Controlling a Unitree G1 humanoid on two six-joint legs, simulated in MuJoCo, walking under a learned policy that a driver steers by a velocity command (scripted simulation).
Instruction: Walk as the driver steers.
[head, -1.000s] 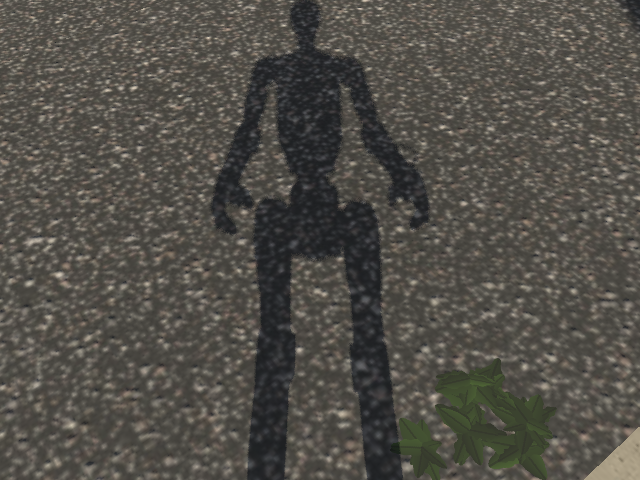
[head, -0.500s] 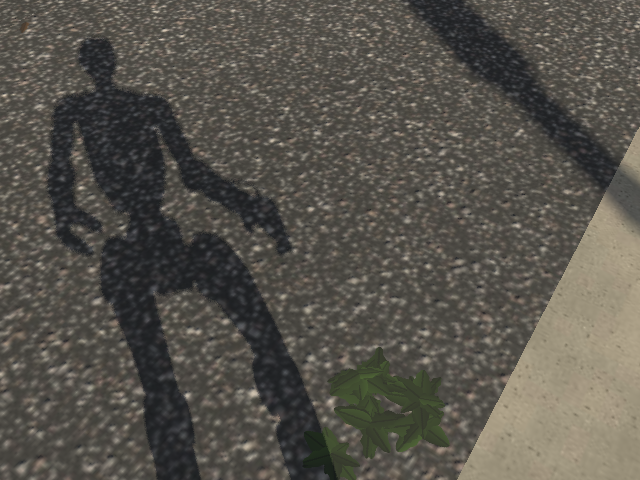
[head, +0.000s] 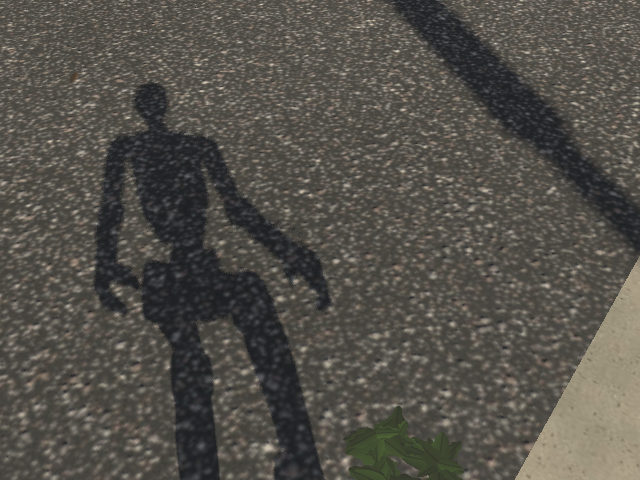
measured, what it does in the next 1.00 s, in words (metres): walks ahead: left foot, then right foot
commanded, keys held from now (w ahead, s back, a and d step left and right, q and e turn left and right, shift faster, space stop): w+q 0.38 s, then w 0.04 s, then w+e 0.58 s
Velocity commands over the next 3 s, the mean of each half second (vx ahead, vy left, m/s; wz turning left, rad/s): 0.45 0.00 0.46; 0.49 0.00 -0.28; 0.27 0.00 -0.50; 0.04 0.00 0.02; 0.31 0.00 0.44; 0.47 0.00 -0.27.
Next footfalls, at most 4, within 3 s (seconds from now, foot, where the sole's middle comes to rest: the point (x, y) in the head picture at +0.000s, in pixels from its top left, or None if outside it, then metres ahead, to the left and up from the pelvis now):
0.22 left None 0.20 0.20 -0.79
0.76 right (293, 459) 0.59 0.11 -0.79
1.20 left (204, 354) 0.84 0.34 -0.79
1.60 right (301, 376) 0.79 0.10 -0.79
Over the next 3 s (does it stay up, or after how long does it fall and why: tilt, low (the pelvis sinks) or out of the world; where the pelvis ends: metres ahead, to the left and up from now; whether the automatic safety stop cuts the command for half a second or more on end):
stays up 1.22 0.24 -0.01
